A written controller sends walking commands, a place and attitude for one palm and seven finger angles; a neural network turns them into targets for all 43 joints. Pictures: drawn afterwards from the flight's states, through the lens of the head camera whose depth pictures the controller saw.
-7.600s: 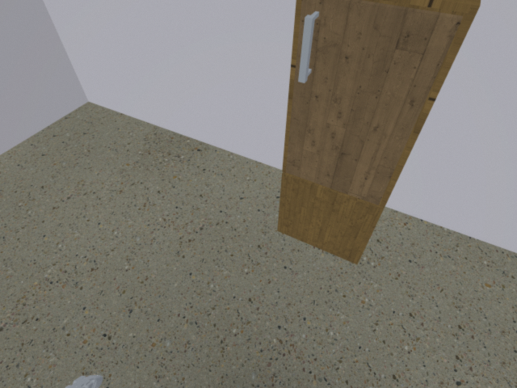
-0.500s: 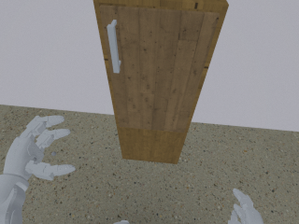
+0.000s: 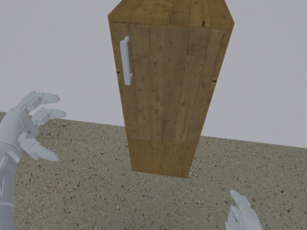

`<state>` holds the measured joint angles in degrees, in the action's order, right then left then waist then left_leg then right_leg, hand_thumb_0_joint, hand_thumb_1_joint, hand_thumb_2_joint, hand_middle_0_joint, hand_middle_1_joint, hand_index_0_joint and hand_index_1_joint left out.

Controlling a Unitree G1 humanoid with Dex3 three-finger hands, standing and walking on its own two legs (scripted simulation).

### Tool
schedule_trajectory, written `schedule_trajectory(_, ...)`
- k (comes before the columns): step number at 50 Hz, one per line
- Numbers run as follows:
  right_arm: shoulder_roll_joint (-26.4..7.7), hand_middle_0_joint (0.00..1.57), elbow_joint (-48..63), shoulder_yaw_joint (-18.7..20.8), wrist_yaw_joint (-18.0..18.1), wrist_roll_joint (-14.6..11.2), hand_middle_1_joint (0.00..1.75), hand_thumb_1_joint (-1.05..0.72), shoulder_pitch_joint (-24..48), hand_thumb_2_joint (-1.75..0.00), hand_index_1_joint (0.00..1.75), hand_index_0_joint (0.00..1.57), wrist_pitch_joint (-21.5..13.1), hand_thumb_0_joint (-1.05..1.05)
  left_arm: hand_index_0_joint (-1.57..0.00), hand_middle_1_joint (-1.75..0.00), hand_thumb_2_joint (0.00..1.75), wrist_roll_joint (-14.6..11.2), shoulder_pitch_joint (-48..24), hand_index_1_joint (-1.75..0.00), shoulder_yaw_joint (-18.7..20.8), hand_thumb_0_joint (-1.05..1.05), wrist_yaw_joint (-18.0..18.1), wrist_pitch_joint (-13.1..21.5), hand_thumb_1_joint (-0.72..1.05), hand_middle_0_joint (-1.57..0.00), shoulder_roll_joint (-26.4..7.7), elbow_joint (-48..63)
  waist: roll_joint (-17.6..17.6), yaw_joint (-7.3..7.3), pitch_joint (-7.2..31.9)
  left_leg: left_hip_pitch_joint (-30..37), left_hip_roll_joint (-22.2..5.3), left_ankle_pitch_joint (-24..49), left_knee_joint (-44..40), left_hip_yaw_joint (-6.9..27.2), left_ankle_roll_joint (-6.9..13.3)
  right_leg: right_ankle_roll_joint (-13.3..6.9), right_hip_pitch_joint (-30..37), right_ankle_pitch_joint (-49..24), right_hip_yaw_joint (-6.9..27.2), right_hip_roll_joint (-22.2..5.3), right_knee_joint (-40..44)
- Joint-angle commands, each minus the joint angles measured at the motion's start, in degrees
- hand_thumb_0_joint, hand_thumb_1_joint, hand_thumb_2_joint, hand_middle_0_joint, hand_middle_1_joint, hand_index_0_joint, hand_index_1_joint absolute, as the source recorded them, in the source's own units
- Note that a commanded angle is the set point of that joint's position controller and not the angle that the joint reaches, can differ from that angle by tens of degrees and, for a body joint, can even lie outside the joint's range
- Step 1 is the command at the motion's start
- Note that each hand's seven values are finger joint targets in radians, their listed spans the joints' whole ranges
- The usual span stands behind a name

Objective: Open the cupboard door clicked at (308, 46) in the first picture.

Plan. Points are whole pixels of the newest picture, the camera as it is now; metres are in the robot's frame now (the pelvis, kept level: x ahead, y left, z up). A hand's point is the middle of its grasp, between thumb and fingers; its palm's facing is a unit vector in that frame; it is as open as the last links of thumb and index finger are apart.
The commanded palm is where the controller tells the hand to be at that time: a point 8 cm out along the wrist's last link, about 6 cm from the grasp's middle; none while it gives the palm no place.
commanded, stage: raise the hand with hooked fingers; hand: left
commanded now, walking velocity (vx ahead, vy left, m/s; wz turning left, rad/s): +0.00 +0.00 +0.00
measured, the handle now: (127, 61) +0.61 +0.16 +0.14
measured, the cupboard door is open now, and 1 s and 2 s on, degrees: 0 0 0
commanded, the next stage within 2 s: move the hooked fingers beside the handle in 0.54 s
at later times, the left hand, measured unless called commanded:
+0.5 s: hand (62, 121) +0.30 +0.25 +0.16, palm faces +0.01 -1.00 -0.04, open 14.0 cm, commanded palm +0.27 +0.29 +0.17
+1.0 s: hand (74, 104) +0.36 +0.24 +0.16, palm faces -0.02 -1.00 -0.01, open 14.0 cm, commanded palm +0.34 +0.29 +0.16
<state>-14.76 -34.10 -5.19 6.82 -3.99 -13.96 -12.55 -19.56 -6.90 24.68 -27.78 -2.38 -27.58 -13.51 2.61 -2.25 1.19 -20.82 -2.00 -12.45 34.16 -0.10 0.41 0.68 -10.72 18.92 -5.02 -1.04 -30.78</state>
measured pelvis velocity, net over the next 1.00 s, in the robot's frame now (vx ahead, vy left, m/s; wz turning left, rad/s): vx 0.01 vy -0.01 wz -0.01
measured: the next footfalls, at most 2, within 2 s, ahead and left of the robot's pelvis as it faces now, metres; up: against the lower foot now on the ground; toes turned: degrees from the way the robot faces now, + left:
none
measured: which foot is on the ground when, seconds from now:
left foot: down 0.00-1.00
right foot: down 0.00-1.00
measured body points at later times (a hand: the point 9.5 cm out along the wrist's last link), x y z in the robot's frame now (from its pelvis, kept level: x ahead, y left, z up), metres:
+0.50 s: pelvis +0.01 -0.02 +0.00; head -0.01 -0.04 +0.45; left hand +0.30 +0.30 +0.16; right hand +0.18 -0.27 -0.07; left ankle +0.06 +0.11 -0.73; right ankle -0.03 -0.13 -0.73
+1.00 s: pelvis +0.01 -0.01 +0.00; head +0.01 -0.02 +0.45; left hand +0.35 +0.30 +0.16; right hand +0.17 -0.26 -0.08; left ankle +0.06 +0.11 -0.73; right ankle -0.03 -0.13 -0.73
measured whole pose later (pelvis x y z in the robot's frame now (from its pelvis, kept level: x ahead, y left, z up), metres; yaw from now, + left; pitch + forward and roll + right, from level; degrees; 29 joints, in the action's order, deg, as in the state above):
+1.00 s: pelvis +0.01 -0.01 +0.00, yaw -1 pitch +1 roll -1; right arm -15.6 -35.2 -4.3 7.5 -4.2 -14.0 -10.6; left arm -16.7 -23.3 22.1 -26.3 -2.2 -27.5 -30.1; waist 2.4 -0.7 1.4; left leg -21.7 -2.5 -12.3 33.1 -0.2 -0.6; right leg -0.2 -12.6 19.5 -4.6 -0.5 -31.3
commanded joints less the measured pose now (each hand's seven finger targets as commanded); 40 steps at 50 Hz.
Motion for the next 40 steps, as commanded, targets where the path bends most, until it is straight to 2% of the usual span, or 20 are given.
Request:
schedule_trajectory(1,-8.0,0.20,9.0,3.5,0.5,-0.5,0.30,-0.90,6.3,-0.90,0.30,0.20,-3.5,0.00,-0.30,-1.20,0.30,-2.0,-20.2,-1.20,6.4,0.00,-0.9,3.2,-0.50,-0.30,-17.2,11.4,4.3,0.79,9.8,13.9,2.1,2.0,-6.5,2.6,1.1,-1.9,-6.9,-7.1,1.4,3.3,6.9)
schedule_trajectory(2,-8.0,0.20,8.9,3.6,0.5,-0.5,0.30,-0.90,5.9,-0.90,0.30,0.20,-3.4,0.00,-0.30,-1.20,0.30,-2.1,-20.0,-1.20,7.0,0.00,-1.1,2.8,-0.50,-0.30,-17.9,9.5,3.0,0.70,9.6,13.6,2.2,1.5,-6.7,2.6,1.2,-1.8,-7.1,-6.6,1.6,3.2,7.3)
schedule_trajectory(3,-8.2,0.20,8.8,3.6,0.5,-0.6,0.30,-0.90,5.7,-0.90,0.30,0.20,-3.3,0.00,-0.30,-1.20,0.30,-2.0,-18.7,-1.20,5.9,0.00,-1.4,2.3,-0.50,-0.30,-16.3,7.4,2.8,0.78,8.8,13.1,2.2,1.1,-6.9,2.4,1.1,-1.8,-7.3,-6.2,1.4,3.2,7.3)
schedule_trajectory(5,-8.3,0.20,9.1,3.9,0.1,-0.7,0.30,-0.90,5.4,-0.90,0.30,0.20,-3.2,0.00,-0.30,-1.20,0.30,-2.7,-15.3,-1.20,5.3,0.00,-2.4,1.3,-0.50,-0.30,-14.7,3.5,-0.3,0.27,7.3,11.6,2.4,1.5,-6.6,2.1,1.2,-1.6,-7.3,-7.0,1.8,3.2,7.7)
schedule_trajectory(7,-8.6,0.20,9.5,4.2,-0.1,-0.9,0.30,-0.90,5.7,-0.90,0.30,0.20,-3.1,0.00,-0.30,-1.20,0.30,-2.6,-16.2,-1.20,5.4,0.00,-2.8,1.2,-0.50,-0.30,-15.6,5.0,-0.5,0.30,8.4,11.8,2.5,2.4,-6.0,1.6,1.4,-1.3,-7.4,-8.2,2.4,2.7,7.2)
schedule_trajectory(8,-8.5,0.20,9.7,4.3,-0.2,-0.9,0.30,-0.90,5.8,-0.90,0.30,0.20,-3.2,0.00,-0.30,-1.20,0.30,-2.5,-17.0,-1.20,5.6,0.00,-2.8,1.5,-0.50,-0.30,-16.0,6.6,0.7,0.25,9.8,12.5,2.5,3.1,-5.7,1.3,1.4,-1.2,-7.2,-8.9,2.5,2.7,6.9)
schedule_trajectory(12,-8.2,0.20,9.7,4.5,-0.3,-0.7,0.30,-0.90,5.5,-0.90,0.30,0.20,-3.4,0.00,-0.30,-1.20,0.30,-2.8,-18.2,-1.20,7.4,0.00,-1.7,3.0,-0.50,-0.30,-17.2,8.5,0.1,0.38,10.2,12.5,2.6,4.0,-4.7,0.7,1.6,-0.9,-6.9,-10.1,3.5,2.5,6.8)
schedule_trajectory(13,-8.2,0.20,9.7,4.5,-0.2,-0.7,0.30,-0.90,5.6,-0.90,0.30,0.20,-3.5,0.00,-0.30,-1.20,0.30,-2.6,-18.6,-1.20,7.5,0.00,-1.4,3.4,-0.50,-0.30,-17.4,8.8,2.0,0.23,9.8,12.4,2.6,3.8,-4.8,0.6,1.5,-1.0,-7.1,-9.9,3.4,2.5,6.7)
schedule_trajectory(15,-8.2,0.20,9.5,4.5,0.0,-0.5,0.30,-0.90,5.5,-0.90,0.30,0.20,-3.7,0.00,-0.30,-1.20,0.30,-2.6,-19.3,-1.20,8.5,0.00,-0.7,4.4,-0.50,-0.30,-18.5,10.5,1.0,0.06,10.6,12.8,2.6,4.8,-4.5,0.5,1.6,-0.8,-6.0,-10.9,3.7,2.4,6.5)
schedule_trajectory(16,-8.0,0.20,9.5,4.5,0.0,-0.5,0.30,-0.90,5.7,-0.90,0.30,0.20,-3.8,0.00,-0.30,-1.20,0.30,-2.2,-19.8,-1.20,8.6,0.00,-0.4,4.4,-0.50,-0.30,-18.6,10.9,3.8,0.00,11.0,13.1,2.7,4.8,-4.6,0.4,1.6,-0.9,-6.3,-11.2,3.9,2.3,6.6)
schedule_trajectory(17,-7.9,0.20,9.4,4.4,0.1,-0.4,0.30,-0.90,5.5,-0.90,0.30,0.20,-3.8,0.00,-0.30,-1.20,0.30,-2.1,-19.7,-1.20,8.4,0.00,-0.2,4.6,-0.50,-0.30,-18.1,11.1,4.2,0.16,11.2,13.5,2.7,5.1,-4.7,0.4,1.5,-0.9,-5.9,-11.6,3.6,2.3,6.4)
schedule_trajectory(20,-7.9,0.20,9.1,4.6,0.4,-0.5,0.30,-0.90,5.2,-0.90,0.30,0.20,-3.6,0.00,-0.30,-1.20,0.30,-2.5,-17.6,-1.20,8.0,0.00,-0.4,4.2,-0.50,-0.30,-17.1,8.7,0.2,0.13,10.2,12.6,2.6,5.8,-4.1,0.2,1.7,-0.3,-5.5,-13.8,4.2,2.0,6.4)
schedule_trajectory(23,-7.8,0.20,9.1,4.5,0.5,-0.8,0.30,-0.90,5.7,-0.90,0.30,0.20,-3.4,0.00,-0.30,-1.20,0.30,-2.1,-19.5,-1.20,6.5,0.00,-0.9,3.4,-0.50,-0.30,-16.2,8.9,3.0,0.46,9.8,13.2,2.6,5.8,-4.4,0.2,1.6,-0.5,-6.5,-14.0,3.8,2.2,6.1)
schedule_trajectory(28,-7.9,0.20,9.3,4.5,0.5,-0.7,0.30,-0.90,5.6,-0.90,0.30,0.20,-3.4,0.00,-0.30,-1.20,0.30,-2.4,-18.5,-1.20,7.3,0.00,-1.0,3.3,-0.50,-0.30,-16.7,9.1,0.7,0.12,11.5,14.1,2.7,7.5,-4.3,0.3,1.7,-0.4,-5.8,-16.4,3.3,2.4,5.6)
schedule_trajectory(30,-7.8,0.20,9.1,4.4,0.3,-0.7,0.30,-0.90,5.5,-0.90,0.30,0.20,-3.1,0.00,-0.30,-1.20,0.30,-3.1,-17.2,-1.20,7.6,0.00,-1.4,3.0,-0.50,-0.30,-16.5,7.1,-0.5,-0.08,10.2,12.9,2.7,7.7,-3.8,0.0,1.7,0.0,-5.6,-17.6,3.9,2.2,5.7)
schedule_trajectory(31,-7.9,0.20,9.0,4.5,0.3,-0.9,0.30,-0.90,5.7,-0.90,0.30,0.20,-3.0,0.00,-0.30,-1.20,0.30,-2.9,-17.9,-1.20,6.6,0.00,-1.5,2.7,-0.50,-0.30,-15.6,7.1,-1.4,0.30,10.1,12.9,2.6,7.8,-4.0,0.0,1.7,0.0,-6.1,-17.8,3.4,2.3,5.4)
schedule_trajectory(34,-8.0,0.20,9.0,4.5,0.4,-0.9,0.30,-0.90,5.6,-0.90,0.30,0.20,-2.5,0.00,-0.30,-1.20,0.30,-2.3,-21.6,-1.20,6.1,0.00,-1.6,2.3,-0.50,-0.30,-16.3,6.0,1.1,0.73,10.0,13.3,2.7,7.1,-4.2,0.2,1.6,-0.5,-7.3,-16.3,3.2,2.4,5.4)
schedule_trajectory(35,-7.9,0.20,8.9,4.4,0.6,-0.9,0.30,-0.90,5.5,-0.90,0.30,0.20,-2.5,0.00,-0.30,-1.20,0.30,-2.4,-23.2,-1.20,5.8,0.00,-1.4,2.7,-0.50,-0.30,-16.2,6.6,-0.1,0.86,10.4,13.6,2.7,7.3,-3.9,0.4,1.7,-0.5,-7.0,-16.0,3.1,2.6,5.4)
schedule_trajectory(37,-7.7,0.20,8.5,4.3,0.8,-1.0,0.30,-0.90,5.6,-0.90,0.30,0.20,-2.4,0.00,-0.30,-1.20,0.30,-1.7,-27.6,-1.20,2.6,0.00,-1.1,2.9,-0.50,-0.30,-13.8,6.2,2.6,1.95,10.3,14.5,2.7,6.0,-4.2,0.4,1.6,-0.8,-8.7,-14.2,3.0,2.6,5.6)
schedule_trajectory(40,-8.0,0.20,7.7,4.2,1.2,-0.8,0.30,-0.90,5.0,-0.90,0.30,0.20,-2.2,0.00,-0.30,-1.20,0.30,-1.2,-32.0,-1.20,1.5,0.00,-0.3,3.8,-0.50,-0.30,-14.0,3.5,0.3,2.54,10.2,14.2,2.6,4.5,-4.1,1.0,1.7,-0.9,-9.4,-11.5,3.1,2.8,6.2)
